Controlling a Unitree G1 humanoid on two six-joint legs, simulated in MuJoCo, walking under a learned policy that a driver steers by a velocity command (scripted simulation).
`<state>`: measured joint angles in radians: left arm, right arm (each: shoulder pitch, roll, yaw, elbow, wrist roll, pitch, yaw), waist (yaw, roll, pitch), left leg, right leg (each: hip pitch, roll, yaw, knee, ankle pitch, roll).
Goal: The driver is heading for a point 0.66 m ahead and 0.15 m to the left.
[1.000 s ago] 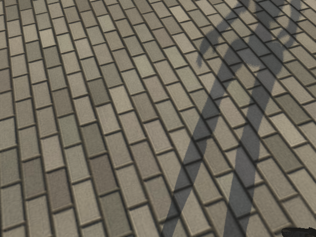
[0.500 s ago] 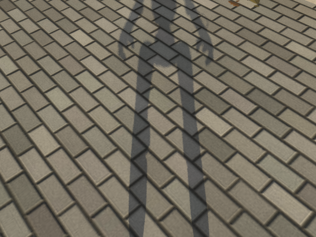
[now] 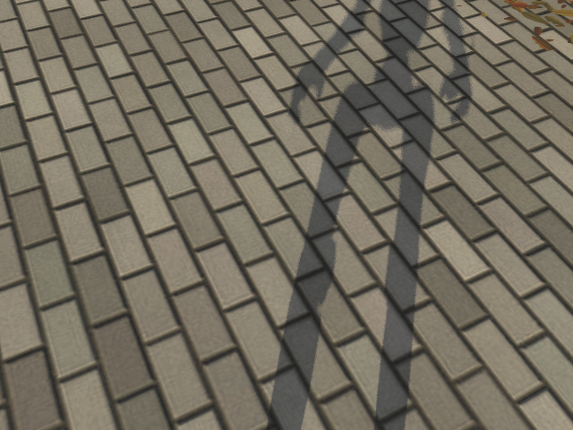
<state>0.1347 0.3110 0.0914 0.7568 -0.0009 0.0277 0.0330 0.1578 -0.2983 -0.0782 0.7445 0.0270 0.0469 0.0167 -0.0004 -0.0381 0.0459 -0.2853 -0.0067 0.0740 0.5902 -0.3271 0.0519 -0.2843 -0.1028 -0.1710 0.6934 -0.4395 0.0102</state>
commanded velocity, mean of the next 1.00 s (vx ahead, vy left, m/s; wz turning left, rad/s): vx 0.42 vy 0.00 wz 0.45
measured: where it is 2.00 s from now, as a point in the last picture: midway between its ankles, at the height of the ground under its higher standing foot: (195, 368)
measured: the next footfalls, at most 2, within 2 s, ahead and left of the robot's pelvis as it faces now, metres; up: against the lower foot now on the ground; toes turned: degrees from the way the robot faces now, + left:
right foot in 0.46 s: +0.35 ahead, -0.09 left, +0.00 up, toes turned +20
left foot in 0.94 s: +0.51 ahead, +0.30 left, +0.00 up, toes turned +29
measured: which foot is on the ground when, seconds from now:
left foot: down 0.00-0.48, up 0.50-0.92, down 0.94-1.00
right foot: up 0.00-0.44, down 0.46-0.94, up 0.96-1.00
